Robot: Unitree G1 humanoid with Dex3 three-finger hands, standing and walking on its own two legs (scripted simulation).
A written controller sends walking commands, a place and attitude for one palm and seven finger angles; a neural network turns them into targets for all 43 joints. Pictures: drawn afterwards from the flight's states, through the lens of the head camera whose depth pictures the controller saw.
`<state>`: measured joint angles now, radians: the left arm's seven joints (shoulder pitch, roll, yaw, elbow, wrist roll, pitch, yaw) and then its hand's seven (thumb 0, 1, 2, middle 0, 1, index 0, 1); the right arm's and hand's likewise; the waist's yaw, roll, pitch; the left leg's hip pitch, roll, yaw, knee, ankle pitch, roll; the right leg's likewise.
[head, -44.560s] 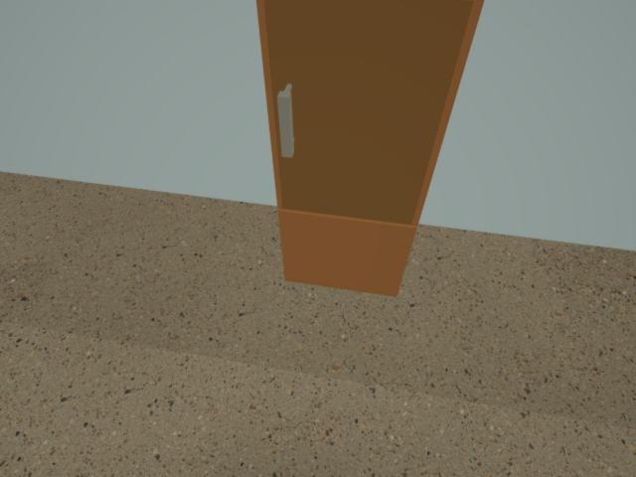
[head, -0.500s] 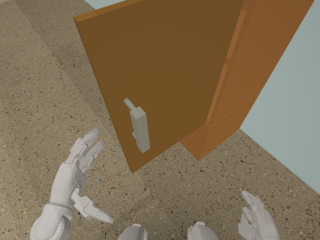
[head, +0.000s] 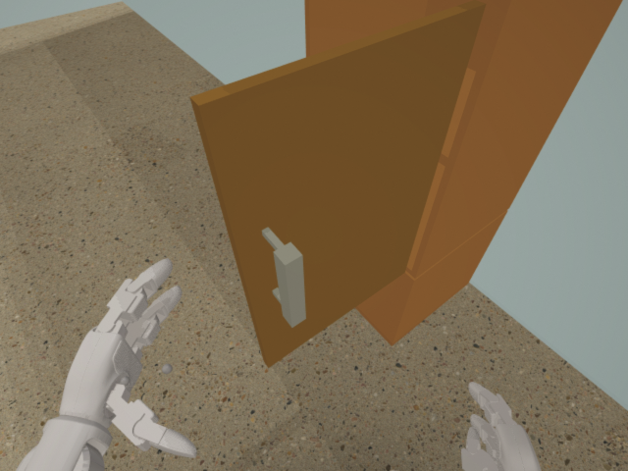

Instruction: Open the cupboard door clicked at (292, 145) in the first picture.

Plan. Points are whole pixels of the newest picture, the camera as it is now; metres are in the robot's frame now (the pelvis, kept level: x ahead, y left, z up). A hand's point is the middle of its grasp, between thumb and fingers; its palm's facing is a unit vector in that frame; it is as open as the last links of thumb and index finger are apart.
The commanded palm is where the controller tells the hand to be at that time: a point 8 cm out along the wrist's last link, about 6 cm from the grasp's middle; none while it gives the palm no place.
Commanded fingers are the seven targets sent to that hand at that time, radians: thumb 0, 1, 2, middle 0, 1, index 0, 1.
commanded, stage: draw the hand back to the body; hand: left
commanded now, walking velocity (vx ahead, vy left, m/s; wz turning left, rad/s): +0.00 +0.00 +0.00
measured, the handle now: (282, 278) +0.37 +0.07 +0.03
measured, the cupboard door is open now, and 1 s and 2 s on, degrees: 89 89 89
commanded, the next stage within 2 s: step back with the hand held close in 1.14 s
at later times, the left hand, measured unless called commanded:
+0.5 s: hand (68, 325) +0.22 +0.24 +0.17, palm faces +0.34 -0.85 -0.40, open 12.2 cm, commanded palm +0.17 +0.28 +0.19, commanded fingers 0.00 0.48 0.72 -0.19 -0.30 -0.19 -0.30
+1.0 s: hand (15, 302) +0.21 +0.26 +0.21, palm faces +0.45 -0.80 -0.41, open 7.6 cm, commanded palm +0.17 +0.29 +0.22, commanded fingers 0.00 0.90 0.90 -0.20 -0.30 -0.20 -0.30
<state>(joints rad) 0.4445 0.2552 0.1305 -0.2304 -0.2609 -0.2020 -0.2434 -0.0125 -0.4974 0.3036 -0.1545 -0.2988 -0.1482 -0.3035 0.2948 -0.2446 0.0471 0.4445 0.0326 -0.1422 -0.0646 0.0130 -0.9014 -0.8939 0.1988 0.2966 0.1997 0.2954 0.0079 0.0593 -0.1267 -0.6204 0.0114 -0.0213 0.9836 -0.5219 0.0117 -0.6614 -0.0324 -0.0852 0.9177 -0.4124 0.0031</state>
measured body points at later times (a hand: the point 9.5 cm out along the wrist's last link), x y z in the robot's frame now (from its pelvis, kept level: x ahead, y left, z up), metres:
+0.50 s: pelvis +0.02 +0.01 +0.05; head +0.01 -0.01 +0.50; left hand +0.19 +0.28 +0.19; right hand +0.20 -0.21 -0.04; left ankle -0.02 +0.11 -0.68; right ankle +0.03 -0.13 -0.68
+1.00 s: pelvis +0.02 +0.00 +0.06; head +0.00 -0.02 +0.51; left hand +0.19 +0.30 +0.23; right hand +0.21 -0.22 -0.02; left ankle -0.02 +0.11 -0.68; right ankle +0.03 -0.13 -0.68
